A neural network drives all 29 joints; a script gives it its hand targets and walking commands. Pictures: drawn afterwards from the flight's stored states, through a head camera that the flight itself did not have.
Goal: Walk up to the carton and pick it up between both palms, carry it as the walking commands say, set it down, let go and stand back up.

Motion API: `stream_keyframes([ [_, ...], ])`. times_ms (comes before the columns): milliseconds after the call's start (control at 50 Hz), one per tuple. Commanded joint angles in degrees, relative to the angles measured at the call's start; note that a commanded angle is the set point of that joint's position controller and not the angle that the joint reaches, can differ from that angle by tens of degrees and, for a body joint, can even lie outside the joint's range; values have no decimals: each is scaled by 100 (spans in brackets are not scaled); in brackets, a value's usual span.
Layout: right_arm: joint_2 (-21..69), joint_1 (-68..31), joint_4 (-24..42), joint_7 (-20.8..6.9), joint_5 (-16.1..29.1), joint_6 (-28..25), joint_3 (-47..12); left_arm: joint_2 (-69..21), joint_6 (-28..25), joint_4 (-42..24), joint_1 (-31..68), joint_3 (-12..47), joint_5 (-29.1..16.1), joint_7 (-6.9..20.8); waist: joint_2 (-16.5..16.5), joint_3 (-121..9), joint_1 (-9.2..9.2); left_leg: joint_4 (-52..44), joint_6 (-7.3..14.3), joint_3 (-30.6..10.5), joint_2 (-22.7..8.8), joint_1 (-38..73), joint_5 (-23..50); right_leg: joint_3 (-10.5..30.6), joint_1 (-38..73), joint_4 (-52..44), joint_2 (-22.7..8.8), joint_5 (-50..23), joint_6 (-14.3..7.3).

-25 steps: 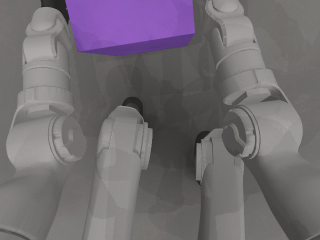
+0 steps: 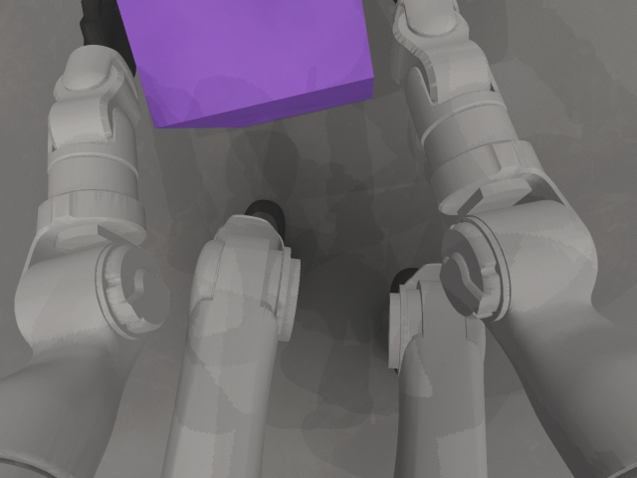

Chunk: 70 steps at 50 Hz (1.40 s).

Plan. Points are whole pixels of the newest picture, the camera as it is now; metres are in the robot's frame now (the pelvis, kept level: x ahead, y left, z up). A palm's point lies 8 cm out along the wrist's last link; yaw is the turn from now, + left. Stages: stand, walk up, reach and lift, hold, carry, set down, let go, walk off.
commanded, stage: set down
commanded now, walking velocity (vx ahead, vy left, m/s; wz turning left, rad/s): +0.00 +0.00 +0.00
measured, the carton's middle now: (267, 12) +0.51 +0.21 -0.25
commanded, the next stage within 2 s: none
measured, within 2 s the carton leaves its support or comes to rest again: rests again in 0.66 s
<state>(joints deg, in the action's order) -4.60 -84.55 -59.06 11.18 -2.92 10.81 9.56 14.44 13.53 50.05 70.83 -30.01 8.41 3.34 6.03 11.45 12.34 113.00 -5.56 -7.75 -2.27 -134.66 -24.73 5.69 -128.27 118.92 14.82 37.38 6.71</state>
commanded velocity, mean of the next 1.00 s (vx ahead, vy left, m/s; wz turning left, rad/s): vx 0.00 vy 0.00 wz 0.00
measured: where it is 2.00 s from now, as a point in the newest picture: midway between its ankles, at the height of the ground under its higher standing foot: (332, 310)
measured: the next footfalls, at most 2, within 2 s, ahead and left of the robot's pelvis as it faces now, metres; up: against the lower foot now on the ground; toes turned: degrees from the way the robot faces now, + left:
none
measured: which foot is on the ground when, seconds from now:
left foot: down 0.00-1.00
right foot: down 0.00-1.00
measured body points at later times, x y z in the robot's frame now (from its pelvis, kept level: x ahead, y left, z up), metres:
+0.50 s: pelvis +0.00 +0.00 +0.00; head +0.37 +0.07 +0.24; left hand +0.44 +0.34 -0.21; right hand +0.56 +0.06 -0.19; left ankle +0.13 +0.17 -0.37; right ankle +0.09 -0.13 -0.37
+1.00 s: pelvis +0.00 +0.01 +0.00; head +0.38 +0.07 +0.22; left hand +0.44 +0.36 -0.21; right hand +0.55 +0.03 -0.22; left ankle +0.13 +0.17 -0.37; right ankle +0.09 -0.13 -0.37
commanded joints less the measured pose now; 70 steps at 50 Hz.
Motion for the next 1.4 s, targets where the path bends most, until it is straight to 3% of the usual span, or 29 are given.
stream_keyframes([
  [0, 4453, -2152, 115, -1281, -11, -15, -1212, -3120, -378, -532, 3896, 1632, -406, 1280, 756, -5535, 759, -293, 402, 1347, 493, 3983, 1943, -869, 1382, -1159, -34, -1175, -403],
  [100, 4324, -2213, 107, -1374, -18, -89, -1086, -3095, -482, -432, 3780, 1590, -374, 1171, 579, -5342, 809, -337, 428, 1293, 495, 4250, 1940, -864, 1099, -1106, -66, -991, -413],
  [200, 4177, -2605, 537, -1401, 199, -186, -1518, -2705, -687, -641, 4063, 1561, -448, 1010, 904, -5561, 961, -232, 481, 1207, 491, 4216, 2333, -834, 1272, -1054, -108, -1279, -341],
  [280, 3963, -2881, 669, -1348, 515, -242, -1867, -2373, -764, -479, 4075, 1435, -378, 850, 818, -5580, 1250, -218, 475, 1270, 458, 4410, 2297, -855, 1232, -1031, -127, -1143, -302],
  [300, 3827, -2820, 641, -1334, 493, -248, -1807, -2375, -762, -360, 3846, 1446, -388, 824, 796, -5508, 1109, -231, 483, 1215, 435, 4478, 2239, -878, 1262, -1005, -128, -1120, -258],
  [320, 3796, -2764, 561, -1324, 456, -254, -1790, -2223, -788, -394, 4031, 1420, -398, 818, 743, -5430, 1166, -196, 472, 1265, 436, 4357, 2189, -808, 1133, -1045, -161, -1018, -301],
  [340, 3731, -2767, 602, -1296, 468, -254, -1737, -2292, -788, -346, 3949, 1461, -444, 806, 768, -5570, 1009, -233, 433, 1253, 424, 4482, 2199, -912, 1253, -1020, -137, -1037, -277],
  [360, 3726, -2738, 532, -1304, 390, -240, -1649, -2274, -798, -237, 3919, 1371, -440, 816, 815, -5434, 1040, -258, 443, 1279, 454, 4288, 2114, -892, 1208, -1032, -140, -1031, -268],
  [440, 3428, -2350, 212, -1201, 211, -308, -1416, -2210, -839, -234, 3880, 1346, -430, 812, 634, -5471, 757, -180, 345, 1297, 437, 4257, 2305, -887, 1476, -1007, -156, -1358, -276],
  [600, 2273, -2058, 469, -992, 122, -477, -1298, -930, -1103, 91, 3209, 860, -335, 450, 621, -5427, 850, -113, 352, 1250, 418, 4265, 2565, -787, 1502, -931, -251, -1498, -230],
  [620, 2143, -2112, 634, -963, 306, -553, -1456, -896, -1184, 154, 2978, 953, -377, 379, 537, -5527, 1101, -169, 362, 1230, 424, 4615, 2859, -814, 1495, -865, -255, -1550, -189],
  [640, 1864, -2073, 550, -899, 258, -559, -1422, -575, -1225, 227, 2937, 729, -357, 295, 699, -5479, 978, -128, 386, 1194, 389, 4571, 2806, -812, 1483, -887, -290, -1541, -166],
  [740, -124, -1775, 903, -471, 458, -617, -1230, 1207, -1470, 548, 1907, -28, -380, -170, 900, -5383, 1063, -190, 413, 1284, 279, 4417, 2605, -738, 1914, -917, -535, -1454, 20],
  [780, -718, -1665, 892, -299, 499, -604, -1055, 1651, -1520, 705, 1682, -182, -428, -274, 778, -5369, 1033, -195, 416, 1319, 238, 4216, 2365, -663, 2092, -974, -621, -1422, 69],
  [860, -760, -1762, 967, -231, 621, -508, -1119, 1821, -1504, 788, 1893, -38, -670, -271, 696, -5171, 914, -271, 424, 1304, 181, 4222, 2082, -717, 2071, -1062, -700, -1128, 124],
  [960, -675, -1629, 842, -363, 702, -507, -1337, 1457, -1500, 945, 1719, 381, -1096, -142, 697, -5124, 763, -253, 388, 1181, 147, 4452, 2428, -803, 1727, -939, -766, -1197, 102],
  [980, -813, -1655, 951, -373, 691, -536, -1365, 1641, -1517, 1051, 1646, 198, -1078, -137, 724, -5180, 909, -209, 384, 1184, 135, 4493, 2514, -759, 1587, -944, -763, -1213, 86],
  [1000, -890, -1588, 880, -374, 637, -523, -1289, 1719, -1520, 938, 1669, 256, -1156, -135, 874, -5259, 672, -271, 385, 1135, 106, 4372, 2332, -807, 1850, -906, -800, -1127, 53],
  [1040, -942, -1601, 847, -383, 715, -510, -1306, 1754, -1542, 834, 1651, 359, -1227, -156, 653, -5362, 809, -323, 368, 1139, 125, 4372, 2444, -780, 1958, -806, -793, -1213, 48],
  [1120, -1195, -1545, 1212, -321, 743, -571, -1238, 1910, -1538, 600, 1553, 377, -1354, -250, 664, -6028, 719, -293, 324, 1053, 126, 5058, 2983, -926, 2121, -696, -771, -1436, 44],
  [1140, -1163, -1673, 1445, -291, 798, -567, -1327, 1937, -1547, 559, 1624, 370, -1401, -246, 628, -6030, 897, -267, 374, 1054, 147, 5210, 3065, -903, 1952, -740, -745, -1389, 42],
  [1160, -1140, -1577, 1467, -300, 845, -561, -1371, 1908, -1534, 344, 1556, 458, -1431, -263, 566, -6439, 906, -294, 353, 1065, 149, 5512, 3210, -952, 2191, -691, -753, -1459, 18],
  [1180, -1217, -1582, 1806, -262, 862, -566, -1368, 1977, -1509, 95, 1561, 424, -1457, -288, 678, -6727, 838, -277, 384, 1052, 176, 5745, 3407, -997, 2137, -764, -710, -1528, 32],
  [1200, -1147, -1604, 1863, -242, 936, -521, -1385, 1979, -1463, -67, 1639, 478, -1480, -312, 430, -6994, 937, -335, 356, 1080, 190, 6043, 3433, -1028, 2224, -746, -694, -1456, 22],
  [1220, -1303, -1809, 2499, -165, 972, -475, -1415, 2112, -1385, -538, 1577, 461, -1533, -350, 621, -7820, 947, -329, 373, 1084, 203, 6582, 3708, -1048, 2635, -800, -661, -1661, 42],
  [1280, -1468, -1755, 2455, -69, 1054, -200, -1293, 2066, -1058, -820, 1582, 774, -1689, -409, 329, -8472, 804, -522, 300, 1272, 229, 6992, 3100, -1157, 3235, -887, -594, -1238, -68],
  [1340, -1593, -2121, 2132, -59, 1220, 27, -1231, 2084, -774, -815, 1777, 811, -1649, -457, -130, -8289, 979, -563, 230, 1379, 260, 7179, 2714, -1175, 3210, -929, -595, -775, -108],
  [1360, -1693, -2064, 2282, -52, 1286, 31, -1111, 2028, -731, -1215, 1897, 731, -1601, -465, -461, -8332, 941, -579, 168, 1447, 246, 7334, 2763, -1157, 3267, -1039, -581, -824, -124],
  [1380, -1733, -2178, 2712, -23, 1241, 46, -944, 2115, -706, -1688, 2125, 675, -1568, -486, -476, -8646, 848, -683, 175, 1452, 305, 7448, 2722, -1244, 3420, -1083, -515, -912, -88],
])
